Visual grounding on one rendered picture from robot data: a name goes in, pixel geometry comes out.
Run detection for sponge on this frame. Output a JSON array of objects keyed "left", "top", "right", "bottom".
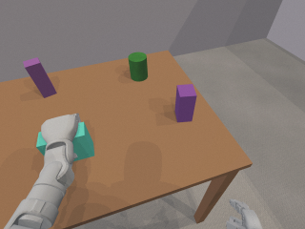
[{"left": 36, "top": 122, "right": 94, "bottom": 161}]

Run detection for robot left forearm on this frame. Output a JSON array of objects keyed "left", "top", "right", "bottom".
[{"left": 4, "top": 138, "right": 74, "bottom": 229}]

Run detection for left robot hand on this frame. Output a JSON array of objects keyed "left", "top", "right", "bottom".
[{"left": 41, "top": 113, "right": 81, "bottom": 159}]

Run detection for right robot hand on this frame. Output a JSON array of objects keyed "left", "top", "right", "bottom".
[{"left": 226, "top": 198, "right": 263, "bottom": 229}]

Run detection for table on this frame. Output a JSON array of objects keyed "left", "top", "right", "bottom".
[{"left": 0, "top": 51, "right": 253, "bottom": 229}]

